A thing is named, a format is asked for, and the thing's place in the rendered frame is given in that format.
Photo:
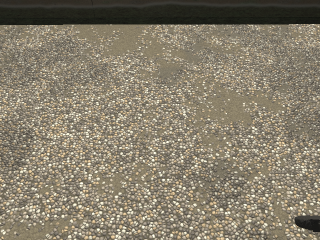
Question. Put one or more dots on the robot right hand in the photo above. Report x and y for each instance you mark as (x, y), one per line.
(310, 222)

